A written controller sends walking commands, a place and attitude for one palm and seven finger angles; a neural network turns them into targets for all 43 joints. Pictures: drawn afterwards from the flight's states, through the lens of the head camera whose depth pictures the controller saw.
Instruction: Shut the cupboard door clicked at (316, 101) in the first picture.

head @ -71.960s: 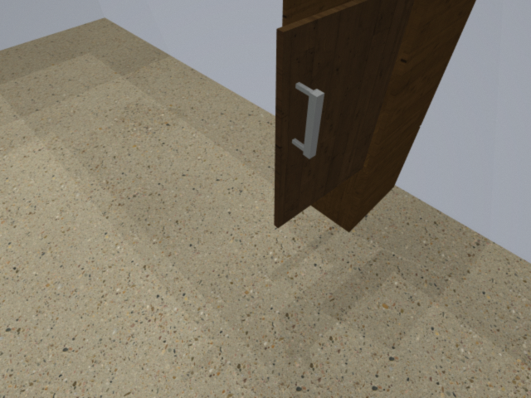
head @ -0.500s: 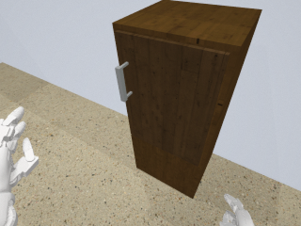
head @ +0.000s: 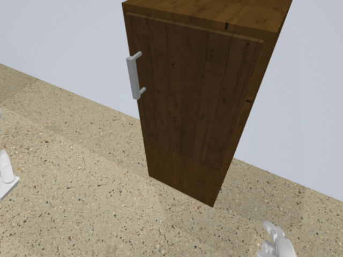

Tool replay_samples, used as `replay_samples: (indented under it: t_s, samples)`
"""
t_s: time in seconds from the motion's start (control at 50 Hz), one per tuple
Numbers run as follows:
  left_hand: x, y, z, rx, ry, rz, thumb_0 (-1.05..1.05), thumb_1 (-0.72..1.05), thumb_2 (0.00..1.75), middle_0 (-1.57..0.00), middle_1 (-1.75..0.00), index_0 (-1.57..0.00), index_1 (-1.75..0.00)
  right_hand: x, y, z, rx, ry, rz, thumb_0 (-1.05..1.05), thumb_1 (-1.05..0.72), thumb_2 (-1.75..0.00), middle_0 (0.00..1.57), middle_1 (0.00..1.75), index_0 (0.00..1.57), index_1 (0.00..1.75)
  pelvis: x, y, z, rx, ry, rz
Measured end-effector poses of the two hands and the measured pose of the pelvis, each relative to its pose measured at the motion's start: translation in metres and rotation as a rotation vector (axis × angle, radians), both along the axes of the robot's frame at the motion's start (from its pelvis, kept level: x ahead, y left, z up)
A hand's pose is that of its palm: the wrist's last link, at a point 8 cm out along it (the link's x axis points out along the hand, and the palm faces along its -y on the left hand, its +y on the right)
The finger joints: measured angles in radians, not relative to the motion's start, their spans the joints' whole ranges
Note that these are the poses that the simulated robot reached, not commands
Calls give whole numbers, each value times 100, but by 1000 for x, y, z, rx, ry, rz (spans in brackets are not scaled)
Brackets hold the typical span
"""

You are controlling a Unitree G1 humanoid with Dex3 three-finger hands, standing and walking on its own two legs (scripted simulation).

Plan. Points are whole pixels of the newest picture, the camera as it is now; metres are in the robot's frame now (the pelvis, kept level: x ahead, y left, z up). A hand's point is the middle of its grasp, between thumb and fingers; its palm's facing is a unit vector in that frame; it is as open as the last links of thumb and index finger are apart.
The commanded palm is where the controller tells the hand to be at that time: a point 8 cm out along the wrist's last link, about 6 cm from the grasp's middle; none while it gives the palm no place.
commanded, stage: step back with the hand held close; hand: left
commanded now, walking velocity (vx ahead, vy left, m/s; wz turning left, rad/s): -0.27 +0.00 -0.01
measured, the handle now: (137, 76) +0.67 +0.17 +0.06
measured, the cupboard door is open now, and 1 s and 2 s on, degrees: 0 0 0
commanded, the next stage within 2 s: stop stepping back and stand still in 0.92 s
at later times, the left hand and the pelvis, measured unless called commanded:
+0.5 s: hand out of the picture +0.12 +0.25 +0.19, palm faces +0.53 -0.69 -0.49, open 7.4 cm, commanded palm +0.06 +0.28 +0.18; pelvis -0.07 -0.03 -0.02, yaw +2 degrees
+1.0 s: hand out of the picture +0.03 +0.24 +0.18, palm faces +0.52 -0.76 -0.37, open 7.4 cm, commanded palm -0.03 +0.26 +0.18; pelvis -0.18 -0.03 -0.01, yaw -1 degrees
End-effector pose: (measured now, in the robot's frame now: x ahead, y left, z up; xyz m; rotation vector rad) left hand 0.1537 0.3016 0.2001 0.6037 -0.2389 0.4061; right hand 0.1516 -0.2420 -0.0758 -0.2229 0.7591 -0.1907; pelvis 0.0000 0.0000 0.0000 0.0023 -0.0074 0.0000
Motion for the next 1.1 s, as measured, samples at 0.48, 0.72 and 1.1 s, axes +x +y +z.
replay_samples:
  t_s: [0.48,0.72,1.1]
  samples:
    - [-74,-15,2,89,-142,27,1,89,90,-22,-30,-22,-30,-67,-30,-6,-45,-23,26,2,-90,-90,20,30,20,30,-64,-25,-15,-16,2,33]
    - [-110,-18,-29,-30,-62,-24,1,89,90,-22,-30,-22,-30,-100,-17,-4,-55,26,59,2,-90,-90,20,30,20,30,-111,-18,-15,-21,16,78]
    - [-169,-66,-17,-88,-106,-162,1,89,90,-21,-30,-21,-30,-181,-10,-3,48,-65,65,1,-90,-90,21,30,21,30,-213,-43,-8,-49,59,-46]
